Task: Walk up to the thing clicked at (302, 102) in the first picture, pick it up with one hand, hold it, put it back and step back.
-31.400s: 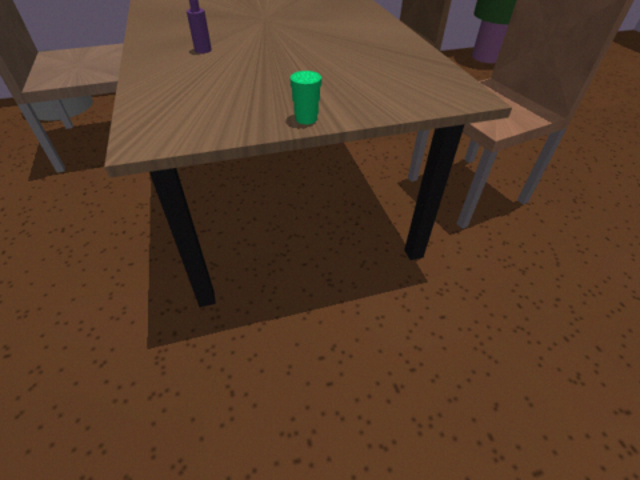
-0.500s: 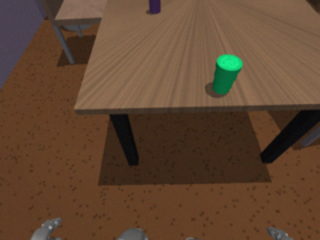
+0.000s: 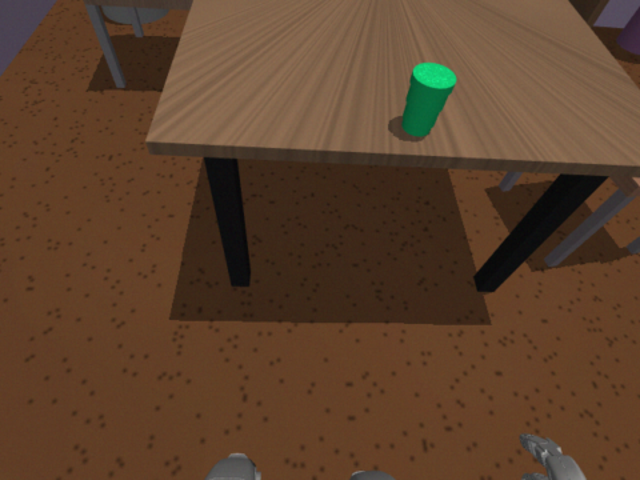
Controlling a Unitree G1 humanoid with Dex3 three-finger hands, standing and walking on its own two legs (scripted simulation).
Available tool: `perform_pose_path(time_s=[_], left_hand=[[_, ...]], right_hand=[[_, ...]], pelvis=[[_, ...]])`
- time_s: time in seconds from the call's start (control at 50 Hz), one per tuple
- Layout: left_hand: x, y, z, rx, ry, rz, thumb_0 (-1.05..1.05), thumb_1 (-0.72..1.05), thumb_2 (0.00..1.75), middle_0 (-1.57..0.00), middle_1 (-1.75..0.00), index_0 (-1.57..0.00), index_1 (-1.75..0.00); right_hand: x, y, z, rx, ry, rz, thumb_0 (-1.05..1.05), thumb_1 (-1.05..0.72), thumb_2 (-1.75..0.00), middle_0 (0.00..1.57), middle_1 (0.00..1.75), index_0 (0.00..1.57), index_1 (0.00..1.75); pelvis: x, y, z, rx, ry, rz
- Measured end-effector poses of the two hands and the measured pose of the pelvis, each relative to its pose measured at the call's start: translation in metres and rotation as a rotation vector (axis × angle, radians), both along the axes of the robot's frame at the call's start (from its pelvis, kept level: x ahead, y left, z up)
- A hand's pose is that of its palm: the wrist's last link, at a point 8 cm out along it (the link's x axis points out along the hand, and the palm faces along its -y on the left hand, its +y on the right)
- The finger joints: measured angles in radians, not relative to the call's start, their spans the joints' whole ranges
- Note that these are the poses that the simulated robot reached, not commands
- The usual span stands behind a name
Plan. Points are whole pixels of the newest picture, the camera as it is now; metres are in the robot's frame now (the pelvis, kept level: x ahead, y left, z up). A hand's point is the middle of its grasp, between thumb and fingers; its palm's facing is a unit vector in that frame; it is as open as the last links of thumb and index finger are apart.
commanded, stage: step back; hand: right
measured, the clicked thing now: (424, 102) +0.75 -0.17 +0.02
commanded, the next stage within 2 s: stand in 2.00 s
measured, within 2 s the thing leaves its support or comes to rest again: neither
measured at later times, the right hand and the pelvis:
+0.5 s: hand out of the picture -0.06 -0.31 -0.17, palm faces -0.17 +0.91 -0.39, open 7.4 cm; pelvis -0.16 -0.05 -0.01, yaw +7 degrees
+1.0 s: hand out of the picture -0.18 -0.35 -0.15, palm faces -0.09 +0.94 -0.33, open 7.4 cm; pelvis -0.31 -0.10 +0.00, yaw +3 degrees
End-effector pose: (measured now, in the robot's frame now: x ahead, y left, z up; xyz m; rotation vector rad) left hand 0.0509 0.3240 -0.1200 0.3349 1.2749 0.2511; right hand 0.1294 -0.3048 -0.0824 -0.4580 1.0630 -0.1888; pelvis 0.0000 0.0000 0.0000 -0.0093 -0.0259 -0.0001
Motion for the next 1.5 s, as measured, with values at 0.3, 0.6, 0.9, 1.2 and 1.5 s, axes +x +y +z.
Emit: perform_pose_path(time_s=[0.3, 0.6, 0.9, 1.2, 1.5], left_hand=[[-0.078, -0.058, 0.043, 0.078, -0.065, -0.012, 0.01, 0.90, 0.90, -0.21, -0.30, -0.21, -0.30], [-0.149, -0.067, 0.009, -0.007, -0.171, 0.042, 0.00, 0.90, 0.90, -0.20, -0.30, -0.21, -0.30], [-0.314, -0.104, 0.018, 0.062, -0.025, 0.035, 0.00, 0.90, 0.90, -0.21, -0.30, -0.21, -0.30], [-0.381, -0.065, 0.029, 0.116, -0.119, 0.103, 0.00, 0.90, 0.90, -0.21, -0.30, -0.21, -0.30], [-0.388, -0.104, 0.015, 0.023, -0.067, 0.112, 0.00, 0.90, 0.90, -0.20, -0.30, -0.21, -0.30]], right_hand=[[-0.115, -0.051, -0.036, 0.085, 0.091, -0.047, 0.00, -0.90, -0.90, 0.20, 0.30, 0.20, 0.30], [-0.210, -0.044, -0.024, 0.034, 0.133, 0.037, 0.01, -0.90, -0.90, 0.20, 0.30, 0.21, 0.30], [-0.259, -0.085, -0.032, 0.092, 0.001, 0.024, 0.00, -0.90, -0.90, 0.20, 0.30, 0.20, 0.30], [-0.389, -0.076, -0.048, 0.089, 0.210, 0.036, 0.01, -0.90, -0.90, 0.20, 0.30, 0.20, 0.30], [-0.368, -0.091, -0.036, 0.074, 0.141, 0.018, 0.01, -0.90, -0.90, 0.20, 0.30, 0.21, 0.30]], pelvis=[[-0.085, -0.047, 0.006, 0.058, 0.019, 0.029], [-0.185, -0.053, -0.004, 0.006, -0.027, 0.116], [-0.288, -0.093, -0.006, -0.016, -0.024, 0.044], [-0.349, -0.082, -0.007, 0.055, -0.032, 0.135], [-0.334, -0.095, -0.002, -0.007, -0.017, 0.130]])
